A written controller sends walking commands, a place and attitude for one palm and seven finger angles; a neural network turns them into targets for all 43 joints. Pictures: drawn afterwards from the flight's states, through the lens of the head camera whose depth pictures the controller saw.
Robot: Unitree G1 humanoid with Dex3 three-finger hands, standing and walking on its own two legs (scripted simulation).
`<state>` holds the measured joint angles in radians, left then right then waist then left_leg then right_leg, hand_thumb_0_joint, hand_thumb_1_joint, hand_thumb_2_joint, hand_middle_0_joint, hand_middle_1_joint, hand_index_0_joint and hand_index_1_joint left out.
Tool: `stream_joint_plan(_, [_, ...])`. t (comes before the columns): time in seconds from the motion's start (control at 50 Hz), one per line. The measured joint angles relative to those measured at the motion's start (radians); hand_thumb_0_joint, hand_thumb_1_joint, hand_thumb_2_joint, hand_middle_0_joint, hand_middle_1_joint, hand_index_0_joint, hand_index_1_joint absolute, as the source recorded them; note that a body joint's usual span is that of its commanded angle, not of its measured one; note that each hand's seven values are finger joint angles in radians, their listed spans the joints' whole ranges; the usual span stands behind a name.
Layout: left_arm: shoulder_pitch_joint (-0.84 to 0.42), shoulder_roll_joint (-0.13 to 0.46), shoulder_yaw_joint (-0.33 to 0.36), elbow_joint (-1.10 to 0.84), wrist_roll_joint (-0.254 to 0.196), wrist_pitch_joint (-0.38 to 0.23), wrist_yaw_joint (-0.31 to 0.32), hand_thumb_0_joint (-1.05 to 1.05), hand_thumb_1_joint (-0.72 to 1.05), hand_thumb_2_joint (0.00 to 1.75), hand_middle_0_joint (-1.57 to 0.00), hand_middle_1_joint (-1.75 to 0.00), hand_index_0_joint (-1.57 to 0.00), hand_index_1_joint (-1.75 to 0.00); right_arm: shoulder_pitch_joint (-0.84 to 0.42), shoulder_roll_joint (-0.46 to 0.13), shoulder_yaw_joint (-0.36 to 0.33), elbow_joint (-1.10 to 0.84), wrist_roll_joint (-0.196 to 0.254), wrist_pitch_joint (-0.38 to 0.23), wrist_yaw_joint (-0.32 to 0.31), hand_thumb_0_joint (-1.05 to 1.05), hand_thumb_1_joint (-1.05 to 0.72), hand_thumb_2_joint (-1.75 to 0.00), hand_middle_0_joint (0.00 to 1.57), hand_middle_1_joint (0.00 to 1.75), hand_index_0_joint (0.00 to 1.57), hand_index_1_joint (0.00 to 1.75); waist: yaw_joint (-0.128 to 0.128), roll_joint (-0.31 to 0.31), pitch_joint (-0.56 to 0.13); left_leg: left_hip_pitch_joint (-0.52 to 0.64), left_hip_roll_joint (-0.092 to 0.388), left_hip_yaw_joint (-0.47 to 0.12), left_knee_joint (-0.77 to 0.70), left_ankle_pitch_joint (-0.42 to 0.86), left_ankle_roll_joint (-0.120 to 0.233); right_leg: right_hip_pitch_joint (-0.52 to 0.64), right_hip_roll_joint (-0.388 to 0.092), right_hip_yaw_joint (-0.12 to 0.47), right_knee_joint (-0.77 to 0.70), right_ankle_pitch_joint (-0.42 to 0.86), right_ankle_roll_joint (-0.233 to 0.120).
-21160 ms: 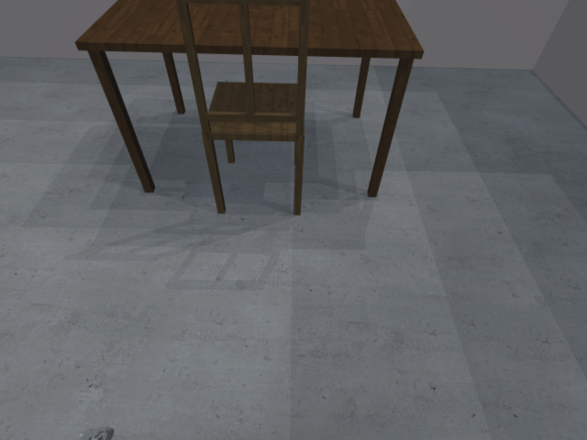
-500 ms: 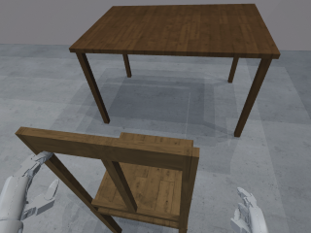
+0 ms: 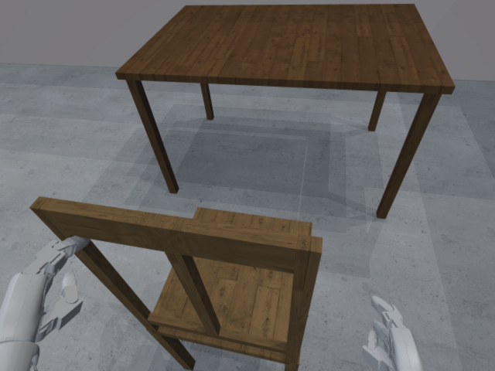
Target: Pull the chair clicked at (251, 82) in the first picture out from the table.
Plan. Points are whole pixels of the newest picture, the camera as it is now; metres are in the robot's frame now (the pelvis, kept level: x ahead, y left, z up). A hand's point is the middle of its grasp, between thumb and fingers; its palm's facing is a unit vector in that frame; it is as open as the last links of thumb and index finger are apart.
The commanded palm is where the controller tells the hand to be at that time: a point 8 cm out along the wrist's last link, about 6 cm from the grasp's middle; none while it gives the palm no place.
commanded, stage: step back with the hand held close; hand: left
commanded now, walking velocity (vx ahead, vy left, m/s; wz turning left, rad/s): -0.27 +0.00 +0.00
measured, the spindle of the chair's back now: (199, 298) +0.24 +0.14 -0.06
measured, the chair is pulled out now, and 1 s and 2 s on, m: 0.68 0.68 0.68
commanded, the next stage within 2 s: stop stepping back and stand still in 1.32 s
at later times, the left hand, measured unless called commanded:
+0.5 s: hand (24, 302) +0.13 +0.28 +0.16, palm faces +0.34 -0.74 -0.58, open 6.9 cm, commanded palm +0.08 +0.32 +0.18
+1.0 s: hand out of the picture +0.08 +0.31 +0.17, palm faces +0.44 -0.72 -0.54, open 7.4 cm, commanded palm +0.02 +0.33 +0.18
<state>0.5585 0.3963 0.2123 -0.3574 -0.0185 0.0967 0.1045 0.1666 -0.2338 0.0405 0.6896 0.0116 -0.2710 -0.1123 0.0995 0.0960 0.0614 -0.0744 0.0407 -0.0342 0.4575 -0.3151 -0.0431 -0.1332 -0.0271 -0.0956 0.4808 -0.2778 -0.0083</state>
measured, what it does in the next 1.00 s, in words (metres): walks backwards: right foot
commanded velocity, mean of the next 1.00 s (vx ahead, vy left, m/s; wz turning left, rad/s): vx -0.30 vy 0.00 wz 0.03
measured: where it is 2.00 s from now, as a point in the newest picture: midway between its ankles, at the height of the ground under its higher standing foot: outside the picture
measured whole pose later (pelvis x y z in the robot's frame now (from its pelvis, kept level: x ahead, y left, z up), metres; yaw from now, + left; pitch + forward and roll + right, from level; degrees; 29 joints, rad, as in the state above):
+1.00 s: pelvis -0.13 +0.04 -0.01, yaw -1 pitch +2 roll -3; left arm 0.54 0.44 0.50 -0.54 -0.03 -0.21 0.16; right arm 0.21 -0.20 0.01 0.62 0.01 -0.15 -0.09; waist 0.02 0.04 0.06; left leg -0.47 0.04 -0.02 0.61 -0.18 0.00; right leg -0.32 0.01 -0.03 0.56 -0.27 0.03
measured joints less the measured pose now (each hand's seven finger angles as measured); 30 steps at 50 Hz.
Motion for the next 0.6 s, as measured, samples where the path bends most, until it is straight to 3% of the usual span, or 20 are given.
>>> stream_joint_plan(0.1, [-0.041,0.016,0.033,0.033,-0.017,-0.04,-0.024,0.01,0.89,0.89,-0.21,-0.3,-0.49,-0.4,-0.014,0.001,-0.002,-0.056,0.016,0.066,-0.001,0.01,-0.9,-0.89,0.2,0.3,0.2,0.3,0.001,-0.007,0.036,-0.02,0.002,0.011,-0.007,0.017,0.0,-0.022,0.003,0.011,-0.015,0.026,0.0])
stream_joint_plan(0.2, [-0.032,0.019,0.074,-0.004,-0.021,-0.055,-0.001,0.01,0.9,0.89,-0.21,-0.3,-0.46,-0.39,-0.045,-0.006,-0.013,-0.114,0.019,0.129,0.001,0.01,-0.9,-0.89,0.2,0.3,0.2,0.3,-0.035,-0.031,0.09,-0.058,-0.008,0.029,-0.027,0.057,0.008,-0.069,-0.005,0.03,-0.029,0.069,0.006])
stream_joint_plan(0.3, [0.041,0.058,0.094,-0.084,-0.027,-0.058,0.011,0.01,0.9,0.89,-0.21,-0.3,-0.39,-0.37,-0.041,-0.001,-0.033,-0.139,0.024,0.161,-0.002,0.01,-0.9,-0.89,0.2,0.3,0.2,0.29,-0.07,-0.061,0.102,-0.109,-0.019,0.036,-0.005,0.069,0.017,-0.12,-0.016,0.039,-0.01,0.085,0.013])
stream_joint_plan(0.38, [0.084,0.097,0.107,-0.131,-0.031,-0.074,0.013,0.01,0.9,0.89,-0.21,-0.3,-0.37,-0.36,-0.021,0.007,-0.042,-0.136,0.025,0.168,-0.01,0.01,-0.9,-0.89,0.2,0.3,0.2,0.29,-0.083,-0.082,0.095,-0.152,-0.022,0.031,0.029,0.07,0.02,-0.153,-0.019,0.036,0.006,0.095,0.016])
stream_joint_plan(0.46, [0.082,0.107,0.166,-0.212,-0.042,-0.149,0.044,0.01,0.89,0.89,-0.22,-0.3,-0.34,-0.35,0.01,0.014,-0.045,-0.118,0.021,0.159,-0.018,0.01,-0.9,-0.89,0.2,0.3,0.2,0.29,-0.073,-0.093,0.077,-0.193,-0.023,0.02,0.063,0.073,0.022,-0.179,-0.021,0.026,0.016,0.106,0.016])
stream_joint_plan(0.54, [0.033,0.088,0.256,-0.239,-0.032,-0.237,0.077,0.01,0.89,0.89,-0.22,-0.3,-0.29,-0.33,0.027,0.022,-0.044,-0.089,0.016,0.158,-0.01,0.01,-0.9,-0.89,0.2,0.3,0.2,0.29,-0.066,-0.084,0.025,-0.225,-0.022,0.018,0.085,0.076,0.023,-0.203,-0.02,0.024,0.024,0.117,0.016])
stream_joint_plan(0.6, [0.0,0.043,0.277,-0.179,-0.024,-0.259,0.09,0.01,0.89,0.89,-0.21,-0.3,-0.26,-0.32,0.032,0.023,-0.048,-0.078,0.018,0.168,0.002,0.01,-0.9,-0.89,0.2,0.3,0.2,0.29,-0.072,-0.059,-0.022,-0.245,-0.017,0.027,0.107,0.06,0.029,-0.216,-0.014,0.033,0.018,0.13,0.017])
